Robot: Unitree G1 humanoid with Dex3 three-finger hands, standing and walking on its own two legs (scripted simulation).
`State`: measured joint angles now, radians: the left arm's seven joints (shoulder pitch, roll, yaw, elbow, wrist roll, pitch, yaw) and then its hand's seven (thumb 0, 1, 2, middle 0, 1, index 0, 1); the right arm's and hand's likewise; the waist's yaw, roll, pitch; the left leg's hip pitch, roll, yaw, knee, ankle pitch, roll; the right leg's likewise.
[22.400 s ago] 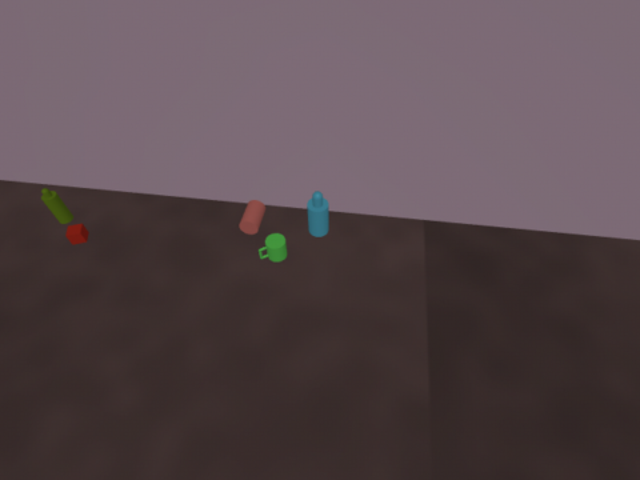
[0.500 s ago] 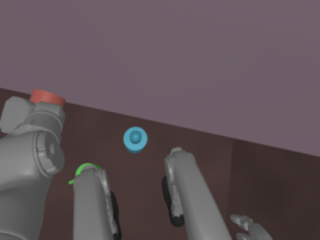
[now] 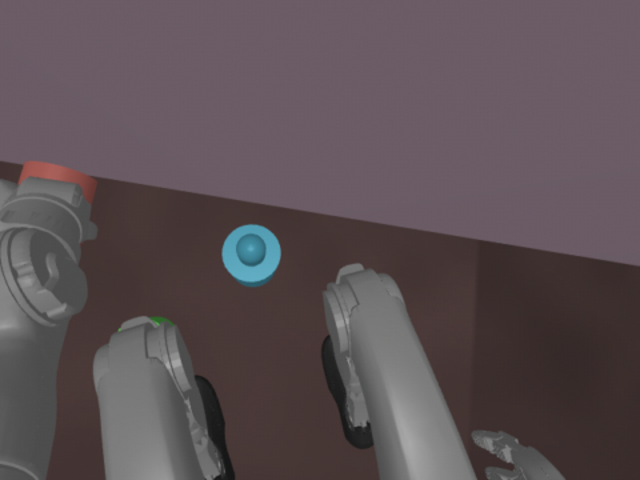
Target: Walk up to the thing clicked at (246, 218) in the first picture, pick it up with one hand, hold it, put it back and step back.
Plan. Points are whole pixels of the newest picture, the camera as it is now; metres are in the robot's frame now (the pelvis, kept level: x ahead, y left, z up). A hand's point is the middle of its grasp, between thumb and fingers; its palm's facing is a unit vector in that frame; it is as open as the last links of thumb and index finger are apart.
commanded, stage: crouch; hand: left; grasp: from above
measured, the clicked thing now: (48, 220) +0.47 +0.26 -0.17
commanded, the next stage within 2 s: lower in 0.44 s
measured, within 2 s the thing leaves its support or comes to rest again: neither
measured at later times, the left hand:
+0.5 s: hand (42, 229) +0.47 +0.28 -0.19, palm faces -0.07 -0.45 -0.89, open 10.7 cm
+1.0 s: hand (66, 237) +0.47 +0.27 -0.24, palm faces -0.09 -0.47 -0.88, open 10.7 cm
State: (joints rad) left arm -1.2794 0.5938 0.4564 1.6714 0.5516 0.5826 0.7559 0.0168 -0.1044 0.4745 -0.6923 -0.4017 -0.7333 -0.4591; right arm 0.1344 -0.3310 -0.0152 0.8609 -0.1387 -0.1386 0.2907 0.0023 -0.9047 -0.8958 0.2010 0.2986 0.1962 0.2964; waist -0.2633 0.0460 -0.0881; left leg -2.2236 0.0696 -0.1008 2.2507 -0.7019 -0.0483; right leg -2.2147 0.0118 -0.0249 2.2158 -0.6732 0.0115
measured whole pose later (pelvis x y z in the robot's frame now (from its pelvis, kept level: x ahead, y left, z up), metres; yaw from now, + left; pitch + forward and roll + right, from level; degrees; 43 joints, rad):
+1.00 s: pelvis -0.01 +0.01 -0.04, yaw -5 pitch +32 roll -9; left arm -1.34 0.82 0.49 1.74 0.60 0.53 0.79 0.01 -0.11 0.49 -0.69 -0.40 -0.73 -0.46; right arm 0.12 -0.36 0.11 0.84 -0.21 -0.20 0.42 0.00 -0.91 -0.90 0.20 0.30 0.19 0.30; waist -0.35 -0.02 0.15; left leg -2.31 0.04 -0.21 2.42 -0.69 -0.04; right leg -2.23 0.01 -0.10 2.31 -0.65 0.04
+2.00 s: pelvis -0.01 +0.02 -0.05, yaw -8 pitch +28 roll -13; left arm -1.32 0.95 0.45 1.77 0.45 0.45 0.87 0.01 -0.07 0.41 -0.71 -0.35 -0.75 -0.41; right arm 0.08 -0.43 0.28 0.67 -0.19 -0.22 0.51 0.00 -0.92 -0.90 0.20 0.30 0.19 0.30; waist -0.42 -0.10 0.28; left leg -2.30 0.03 -0.28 2.50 -0.71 -0.04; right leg -2.19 0.03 -0.16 2.33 -0.65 0.05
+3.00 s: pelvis -0.01 +0.02 -0.05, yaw -8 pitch +27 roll -14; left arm -1.29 0.96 0.40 1.76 0.41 0.45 0.85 0.00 -0.34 0.89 -0.22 -0.92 -0.21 -0.94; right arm 0.09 -0.43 0.31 0.70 -0.18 -0.24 0.48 0.00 -0.91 -0.90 0.20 0.30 0.19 0.30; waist -0.42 -0.11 0.28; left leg -2.28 0.03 -0.30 2.51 -0.73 -0.04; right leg -2.17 0.03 -0.18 2.33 -0.66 0.05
